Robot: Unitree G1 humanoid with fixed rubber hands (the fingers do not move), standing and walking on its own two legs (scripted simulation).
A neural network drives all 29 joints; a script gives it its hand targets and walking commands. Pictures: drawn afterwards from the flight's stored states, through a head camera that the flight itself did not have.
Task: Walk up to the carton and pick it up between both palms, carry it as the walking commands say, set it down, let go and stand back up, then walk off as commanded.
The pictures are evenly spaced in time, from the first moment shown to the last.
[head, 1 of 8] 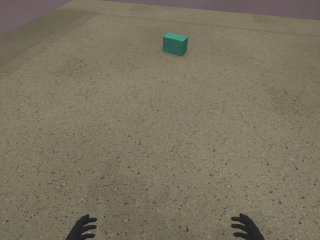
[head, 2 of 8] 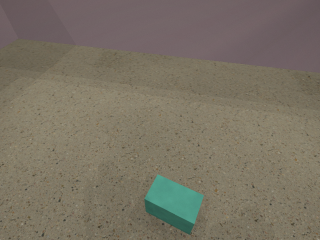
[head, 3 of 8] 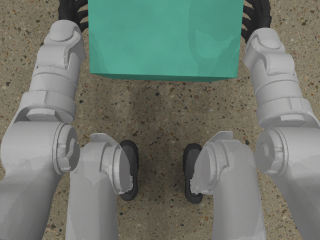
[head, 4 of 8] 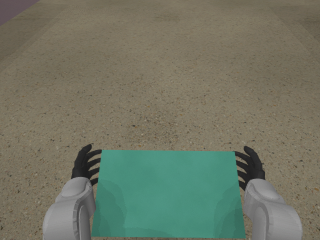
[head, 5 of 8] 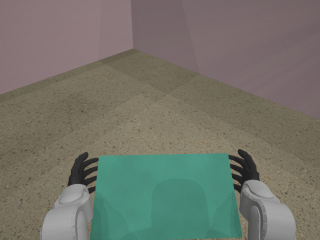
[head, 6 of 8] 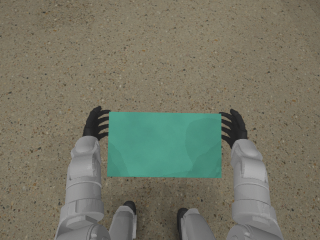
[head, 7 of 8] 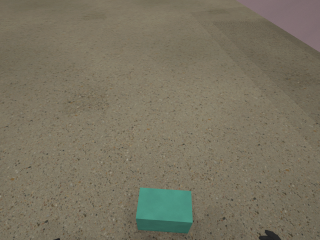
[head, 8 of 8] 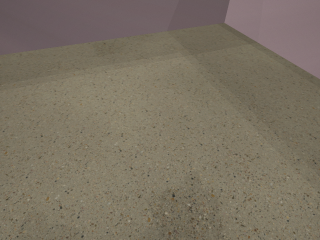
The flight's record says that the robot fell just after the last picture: no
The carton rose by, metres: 0.69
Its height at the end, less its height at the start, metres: +0.00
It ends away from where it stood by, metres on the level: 1.69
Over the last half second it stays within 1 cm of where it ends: yes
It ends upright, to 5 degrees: yes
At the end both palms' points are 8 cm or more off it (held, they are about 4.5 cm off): yes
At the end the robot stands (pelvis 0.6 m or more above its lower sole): yes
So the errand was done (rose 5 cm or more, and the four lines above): yes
